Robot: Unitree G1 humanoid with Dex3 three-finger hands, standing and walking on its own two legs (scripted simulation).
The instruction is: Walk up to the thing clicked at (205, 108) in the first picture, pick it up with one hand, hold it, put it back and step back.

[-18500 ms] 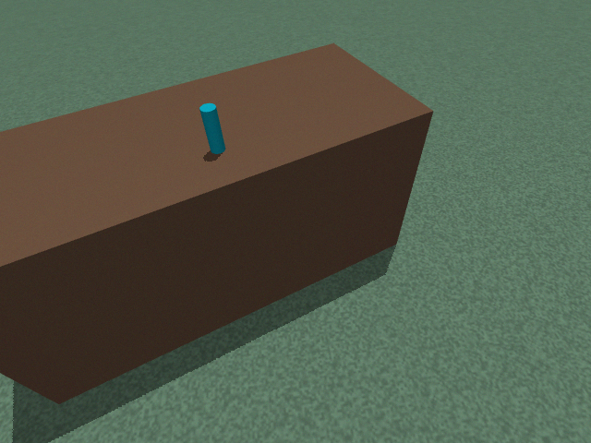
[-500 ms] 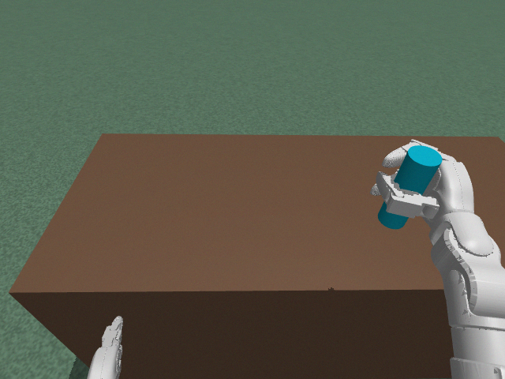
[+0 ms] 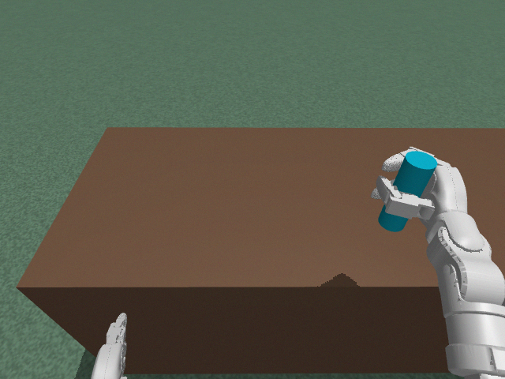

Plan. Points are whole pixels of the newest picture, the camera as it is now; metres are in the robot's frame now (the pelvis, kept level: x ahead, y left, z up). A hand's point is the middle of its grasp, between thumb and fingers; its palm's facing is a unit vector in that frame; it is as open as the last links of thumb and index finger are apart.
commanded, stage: crouch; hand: right
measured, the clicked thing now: (404, 194) +0.36 -0.19 +0.14
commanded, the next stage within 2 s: lower in 0.92 s
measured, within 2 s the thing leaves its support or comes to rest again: rests again in 1.94 s
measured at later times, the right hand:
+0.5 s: hand (379, 187) +0.43 -0.18 +0.08, palm faces +0.11 +0.99 +0.01, open 5.1 cm
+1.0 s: hand (373, 188) +0.46 -0.19 +0.05, palm faces +0.10 +0.99 +0.01, open 5.1 cm
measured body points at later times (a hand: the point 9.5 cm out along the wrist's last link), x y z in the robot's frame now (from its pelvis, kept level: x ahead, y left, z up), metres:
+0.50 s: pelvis -0.01 -0.01 -0.01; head +0.03 -0.02 +0.44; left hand +0.14 +0.26 -0.08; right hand +0.42 -0.24 +0.08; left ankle +0.01 +0.13 -0.74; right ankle +0.01 -0.14 -0.74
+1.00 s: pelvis -0.01 -0.02 -0.03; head +0.06 -0.04 +0.41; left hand +0.14 +0.25 -0.08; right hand +0.45 -0.24 +0.05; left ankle +0.01 +0.13 -0.74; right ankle +0.01 -0.14 -0.74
